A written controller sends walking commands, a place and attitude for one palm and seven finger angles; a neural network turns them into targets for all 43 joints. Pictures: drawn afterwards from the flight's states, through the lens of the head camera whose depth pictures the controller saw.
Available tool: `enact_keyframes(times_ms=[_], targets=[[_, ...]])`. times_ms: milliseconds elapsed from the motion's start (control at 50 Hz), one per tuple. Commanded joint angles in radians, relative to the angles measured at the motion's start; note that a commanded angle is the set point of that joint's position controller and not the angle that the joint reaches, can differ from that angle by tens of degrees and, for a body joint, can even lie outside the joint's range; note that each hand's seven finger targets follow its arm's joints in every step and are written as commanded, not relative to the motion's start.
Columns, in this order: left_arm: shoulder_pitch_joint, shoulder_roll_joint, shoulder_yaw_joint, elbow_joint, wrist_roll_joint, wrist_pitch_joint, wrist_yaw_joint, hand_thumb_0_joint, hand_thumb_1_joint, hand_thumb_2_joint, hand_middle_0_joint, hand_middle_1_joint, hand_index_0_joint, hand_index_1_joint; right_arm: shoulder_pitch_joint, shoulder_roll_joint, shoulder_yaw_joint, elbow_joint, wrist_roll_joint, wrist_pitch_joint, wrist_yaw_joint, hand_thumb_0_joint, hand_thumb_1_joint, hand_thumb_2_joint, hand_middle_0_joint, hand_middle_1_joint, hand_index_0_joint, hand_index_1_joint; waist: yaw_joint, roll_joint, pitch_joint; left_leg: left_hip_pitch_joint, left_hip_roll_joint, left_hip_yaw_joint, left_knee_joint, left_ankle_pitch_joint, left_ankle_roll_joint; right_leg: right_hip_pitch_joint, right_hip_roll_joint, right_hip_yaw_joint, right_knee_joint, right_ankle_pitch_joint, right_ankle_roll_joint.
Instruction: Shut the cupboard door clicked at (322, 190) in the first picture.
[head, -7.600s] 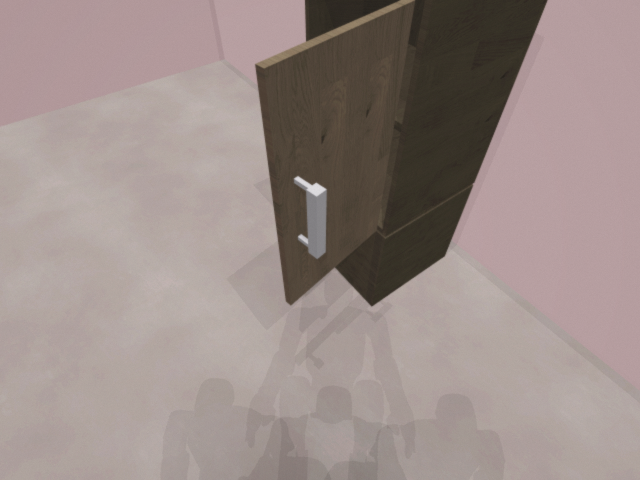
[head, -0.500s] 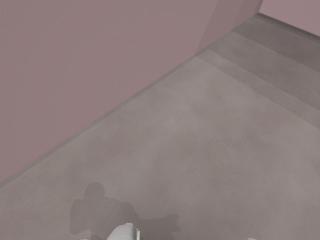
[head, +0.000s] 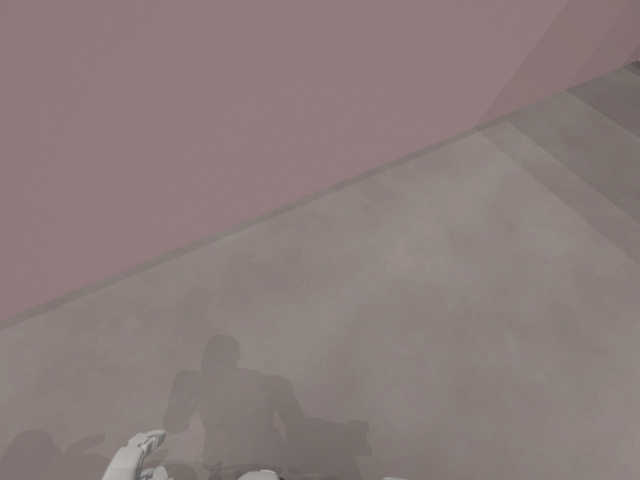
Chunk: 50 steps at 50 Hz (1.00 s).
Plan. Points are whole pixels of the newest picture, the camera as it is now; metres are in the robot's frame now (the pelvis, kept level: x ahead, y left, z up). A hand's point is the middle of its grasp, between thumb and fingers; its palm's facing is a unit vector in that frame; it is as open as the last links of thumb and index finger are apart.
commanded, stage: walk to a spot facing it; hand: left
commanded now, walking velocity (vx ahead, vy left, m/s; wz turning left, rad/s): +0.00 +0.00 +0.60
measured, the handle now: out of the picture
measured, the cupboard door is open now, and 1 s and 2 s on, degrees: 100 100 100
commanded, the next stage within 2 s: none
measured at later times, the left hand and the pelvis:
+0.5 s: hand out of the picture -0.03 +0.22 -0.19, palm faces +0.35 -0.90 -0.25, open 7.4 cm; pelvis +0.00 +0.00 -0.01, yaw +19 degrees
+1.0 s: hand out of the picture +0.01 +0.17 -0.14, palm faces +0.55 -0.79 -0.28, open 7.4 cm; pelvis +0.03 -0.05 +0.01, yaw +37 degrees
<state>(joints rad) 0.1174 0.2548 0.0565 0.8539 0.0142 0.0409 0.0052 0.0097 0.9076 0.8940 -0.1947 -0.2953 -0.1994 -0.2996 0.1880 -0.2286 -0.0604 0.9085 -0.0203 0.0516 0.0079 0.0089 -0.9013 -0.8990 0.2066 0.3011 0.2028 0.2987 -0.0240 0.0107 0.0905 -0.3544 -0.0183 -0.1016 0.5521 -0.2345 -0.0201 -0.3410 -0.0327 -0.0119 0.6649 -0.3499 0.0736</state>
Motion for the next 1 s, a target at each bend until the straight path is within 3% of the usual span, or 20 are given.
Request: enact_keyframes(times_ms=[0,20,40,100,280,360,380,400,420,440,480,560,720,800,820,840,860,880,920,980], targets=[[0.192,0.241,0.06,-0.032,0.019,-0.052,0.026,0.0,0.9,0.9,-0.2,-0.3,-0.2,-0.3,-0.075,-0.086,-0.048,-0.129,0.016,-0.024,0.0,0.0,-0.9,-0.9,0.2,0.3,0.2,0.3,0.099,-0.337,-0.186,-0.309,-0.071,0.075,0.324,-0.345,-0.03,0.415,-0.418,0.395,-0.404,0.234,-0.155],[0.17,0.23,0.047,-0.038,0.011,-0.051,0.03,0.0,0.9,0.9,-0.2,-0.3,-0.2,-0.3,-0.088,-0.142,-0.055,-0.125,0.005,-0.019,0.002,0.0,-0.9,-0.9,0.2,0.3,0.2,0.3,0.086,-0.26,-0.161,-0.274,-0.009,0.032,0.539,-0.394,-0.019,0.271,-0.476,0.373,-0.378,0.339,-0.225],[0.093,0.169,0.034,-0.051,0.01,-0.054,0.032,0.0,0.9,0.9,-0.2,-0.3,-0.2,-0.3,-0.057,-0.135,-0.056,-0.106,0.002,-0.012,0.007,0.0,-0.9,-0.9,0.2,0.3,0.2,0.3,0.036,-0.202,-0.127,-0.273,0.02,0.014,0.631,-0.31,-0.022,0.239,-0.399,0.252,-0.356,0.378,-0.225],[0.034,0.111,0.016,-0.066,0.001,-0.052,0.031,0.0,0.9,0.9,-0.2,-0.3,-0.2,-0.3,-0.046,-0.112,-0.048,-0.062,0.003,0.007,0.019,0.0,-0.9,-0.9,0.2,0.3,0.2,0.3,0.004,-0.249,-0.1,-0.264,0.052,0.079,0.667,-0.188,-0.056,0.245,-0.278,0.039,-0.304,0.569,-0.175],[0.167,0.164,0.041,-0.012,0.017,-0.051,0.029,0.0,0.9,0.9,-0.2,-0.3,-0.2,-0.3,-0.163,-0.069,-0.021,-0.086,0.011,-0.001,0.03,0.0,-0.9,-0.9,0.2,0.3,0.2,0.3,0.074,-0.234,-0.121,-0.116,0.036,0.198,0.242,-0.208,-0.049,0.336,-0.326,-0.055,-0.227,0.677,-0.183],[0.131,0.184,0.053,-0.017,0.007,-0.045,0.018,0.0,0.9,0.9,-0.2,-0.3,-0.2,-0.3,-0.065,-0.106,-0.028,-0.068,0.008,-0.014,0.025,0.0,-0.9,-0.9,0.2,0.3,0.2,0.3,0.012,-0.173,-0.152,0.124,0.016,0.223,-0.009,-0.033,-0.018,0.207,-0.32,-0.129,-0.085,0.564,-0.121],[0.116,0.158,0.048,-0.025,0.003,-0.041,0.014,0.0,0.9,0.9,-0.2,-0.3,-0.2,-0.3,0.013,-0.157,-0.043,-0.054,0.005,-0.022,0.025,0.0,-0.9,-0.9,0.2,0.3,0.2,0.3,-0.035,-0.036,-0.2,0.298,0.079,0.124,-0.103,0.137,0.015,0.076,-0.279,-0.169,0.091,0.43,-0.069],[0.092,0.085,0.03,-0.066,-0.007,-0.035,0.004,0.0,0.9,0.9,-0.2,-0.3,-0.2,-0.3,0.096,-0.281,-0.076,-0.046,-0.004,-0.03,0.015,0.0,-0.9,-0.9,0.2,0.3,0.2,0.3,-0.083,0.285,-0.234,0.446,0.379,-0.289,-0.148,0.517,0.173,-0.224,-0.114,-0.195,0.344,-0.202,0.019],[0.012,0.081,0.018,-0.1,0.002,-0.021,0.012,0.0,0.9,0.9,-0.2,-0.3,-0.2,-0.3,0.154,-0.319,-0.08,-0.022,0.004,-0.023,0.002,0.0,-0.9,-0.9,0.2,0.3,0.2,0.3,-0.102,0.225,-0.241,0.408,0.47,-0.356,-0.158,0.682,0.272,-0.282,-0.087,-0.052,0.471,-0.346,0.008],[0.005,0.094,0.023,-0.11,0.002,-0.017,0.014,0.0,0.9,0.9,-0.2,-0.3,-0.2,-0.3,0.121,-0.311,-0.073,-0.034,-0.002,-0.023,-0.004,0.0,-0.9,-0.9,0.2,0.3,0.2,0.3,-0.077,0.133,-0.202,0.331,0.456,-0.284,-0.173,0.489,0.284,-0.275,-0.108,-0.006,0.515,-0.291,-0.005],[0.004,0.091,0.03,-0.063,0.009,-0.012,0.009,0.0,0.9,0.9,-0.2,-0.3,-0.2,-0.3,0.0,-0.231,-0.055,-0.067,-0.003,-0.029,-0.02,0.0,-0.9,-0.9,0.2,0.3,0.2,0.3,-0.028,0.213,-0.151,0.233,0.313,-0.205,-0.2,0.348,0.204,-0.274,-0.104,0.021,0.536,-0.135,0.007],[0.056,0.092,0.031,-0.028,0.009,-0.006,0.002,0.0,0.9,0.9,-0.2,-0.3,-0.2,-0.3,-0.032,-0.206,-0.039,-0.078,0.001,-0.039,-0.022,0.0,-0.9,-0.9,0.2,0.3,0.2,0.3,0.014,0.103,-0.143,0.213,0.238,-0.128,-0.21,0.338,0.165,-0.228,-0.07,0.023,0.485,-0.029,0.016],[-0.011,0.068,0.02,-0.074,0.001,-0.012,0.007,0.0,0.9,0.9,-0.2,-0.3,-0.2,-0.3,-0.008,-0.215,-0.056,-0.072,-0.007,-0.027,-0.014,0.0,-0.9,-0.9,0.2,0.3,0.2,0.3,-0.006,0.144,-0.134,0.145,0.213,-0.227,-0.19,0.247,0.179,-0.086,-0.002,0.0,0.164,-0.079,0.01],[0.114,0.081,0.029,-0.051,-0.008,-0.032,0.014,0.0,0.9,0.9,-0.2,-0.3,-0.2,-0.3,-0.059,-0.198,-0.063,-0.091,0.003,-0.02,-0.012,0.0,-0.9,-0.9,0.2,0.3,0.2,0.3,0.056,0.129,-0.182,0.001,0.149,-0.245,-0.073,0.24,0.126,0.22,0.028,-0.014,-0.191,0.095,-0.006],[0.161,0.138,0.042,-0.041,0.0,-0.044,0.02,0.0,0.9,0.9,-0.2,-0.3,-0.2,-0.3,-0.055,-0.153,-0.058,-0.096,0.013,-0.021,-0.007,0.0,-0.9,-0.9,0.2,0.3,0.2,0.3,0.08,-0.014,-0.209,-0.134,0.076,-0.181,0.03,0.063,0.066,0.382,-0.093,0.095,-0.33,0.114,-0.033],[0.179,0.232,0.06,-0.042,0.016,-0.051,0.028,0.0,0.9,0.9,-0.2,-0.3,-0.2,-0.3,-0.056,-0.087,-0.049,-0.118,0.019,-0.026,-0.003,0.0,-0.9,-0.9,0.2,0.3,0.2,0.3,0.093,-0.331,-0.206,-0.303,-0.07,0.041,0.284,-0.297,-0.023,0.455,-0.387,0.383,-0.395,0.204,-0.142],[0.157,0.232,0.049,-0.048,0.01,-0.049,0.031,0.0,0.9,0.9,-0.2,-0.3,-0.2,-0.3,-0.069,-0.141,-0.056,-0.118,0.006,-0.023,0.0,0.0,-0.9,-0.9,0.2,0.3,0.2,0.3,0.085,-0.286,-0.177,-0.274,-0.025,0.032,0.513,-0.399,-0.022,0.3,-0.478,0.39,-0.382,0.326,-0.223],[0.089,0.177,0.035,-0.065,0.006,-0.047,0.033,0.0,0.9,0.9,-0.2,-0.3,-0.2,-0.3,-0.052,-0.131,-0.058,-0.107,0.001,-0.015,0.005,0.0,-0.9,-0.9,0.2,0.3,0.2,0.3,0.042,-0.154,-0.134,-0.26,-0.001,0.007,0.606,-0.323,-0.022,0.248,-0.425,0.277,-0.366,0.383,-0.229],[0.037,0.122,0.021,-0.067,0.001,-0.052,0.031,0.0,0.9,0.9,-0.2,-0.3,-0.2,-0.3,-0.035,-0.123,-0.055,-0.056,0.002,0.001,0.01,0.0,-0.9,-0.9,0.2,0.3,0.2,0.3,0.006,-0.23,-0.12,-0.277,0.036,0.047,0.692,-0.221,-0.049,0.28,-0.302,0.111,-0.297,0.587,-0.192],[0.077,0.112,0.021,-0.058,0.003,-0.054,0.032,0.0,0.9,0.9,-0.2,-0.3,-0.2,-0.3,-0.065,-0.097,-0.042,-0.057,0.008,0.008,0.021,0.0,-0.9,-0.9,0.2,0.3,0.2,0.3,0.023,-0.218,-0.116,-0.261,0.042,0.103,0.606,-0.172,-0.064,0.323,-0.273,-0.009,-0.288,0.66,-0.166]])
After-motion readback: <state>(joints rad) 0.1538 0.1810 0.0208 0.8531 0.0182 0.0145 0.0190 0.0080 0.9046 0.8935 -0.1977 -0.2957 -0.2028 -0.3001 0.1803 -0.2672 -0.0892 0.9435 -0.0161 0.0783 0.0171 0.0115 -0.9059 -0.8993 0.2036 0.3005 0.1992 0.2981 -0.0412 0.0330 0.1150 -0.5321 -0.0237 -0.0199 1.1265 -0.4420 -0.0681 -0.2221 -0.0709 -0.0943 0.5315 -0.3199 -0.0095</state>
